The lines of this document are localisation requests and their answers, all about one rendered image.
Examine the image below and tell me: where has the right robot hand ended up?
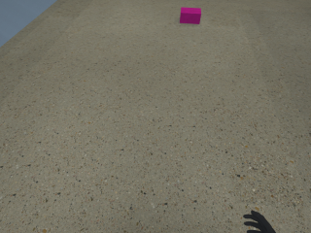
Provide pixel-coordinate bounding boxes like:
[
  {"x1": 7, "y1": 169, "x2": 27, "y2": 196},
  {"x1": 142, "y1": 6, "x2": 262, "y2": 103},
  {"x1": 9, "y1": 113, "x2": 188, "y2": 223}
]
[{"x1": 243, "y1": 210, "x2": 276, "y2": 233}]

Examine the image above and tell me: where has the carton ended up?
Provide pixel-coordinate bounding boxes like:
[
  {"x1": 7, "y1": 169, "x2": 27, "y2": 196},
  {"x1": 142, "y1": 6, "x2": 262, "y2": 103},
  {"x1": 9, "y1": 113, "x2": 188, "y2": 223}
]
[{"x1": 180, "y1": 7, "x2": 201, "y2": 24}]

